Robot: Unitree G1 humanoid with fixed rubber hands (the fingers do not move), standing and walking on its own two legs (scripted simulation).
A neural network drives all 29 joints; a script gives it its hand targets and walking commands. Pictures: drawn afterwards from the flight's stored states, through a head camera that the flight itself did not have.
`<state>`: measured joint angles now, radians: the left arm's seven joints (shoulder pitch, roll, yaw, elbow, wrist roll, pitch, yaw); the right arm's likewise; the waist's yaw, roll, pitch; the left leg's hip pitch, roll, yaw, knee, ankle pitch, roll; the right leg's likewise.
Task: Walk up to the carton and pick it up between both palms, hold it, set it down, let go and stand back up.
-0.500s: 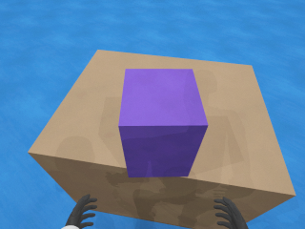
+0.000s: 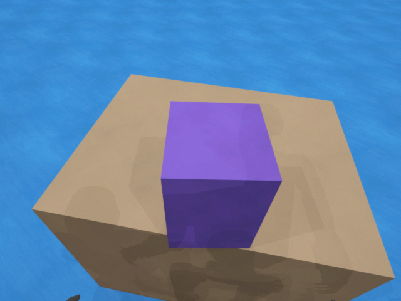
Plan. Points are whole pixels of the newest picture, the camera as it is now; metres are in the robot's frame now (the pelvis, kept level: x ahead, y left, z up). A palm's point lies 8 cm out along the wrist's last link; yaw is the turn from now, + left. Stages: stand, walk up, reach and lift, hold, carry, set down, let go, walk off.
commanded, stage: stand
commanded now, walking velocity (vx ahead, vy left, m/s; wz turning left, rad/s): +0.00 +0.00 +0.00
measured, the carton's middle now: (212, 178) +0.36 -0.02 +0.04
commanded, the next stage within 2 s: none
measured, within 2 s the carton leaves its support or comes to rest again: neither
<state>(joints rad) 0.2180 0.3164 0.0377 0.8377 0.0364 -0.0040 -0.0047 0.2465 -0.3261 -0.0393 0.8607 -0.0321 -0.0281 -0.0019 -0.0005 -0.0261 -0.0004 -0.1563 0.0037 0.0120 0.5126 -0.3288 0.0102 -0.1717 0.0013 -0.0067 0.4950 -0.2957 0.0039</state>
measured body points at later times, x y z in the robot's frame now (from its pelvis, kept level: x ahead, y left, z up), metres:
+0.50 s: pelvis -0.01 +0.02 +0.01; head -0.03 +0.02 +0.46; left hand +0.04 +0.30 -0.13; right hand +0.07 -0.26 -0.12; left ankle -0.03 +0.11 -0.74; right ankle -0.02 -0.12 -0.74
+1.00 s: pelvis -0.03 +0.02 +0.01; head -0.04 +0.02 +0.46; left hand +0.01 +0.30 -0.13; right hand +0.04 -0.28 -0.12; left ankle -0.03 +0.11 -0.74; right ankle -0.02 -0.12 -0.74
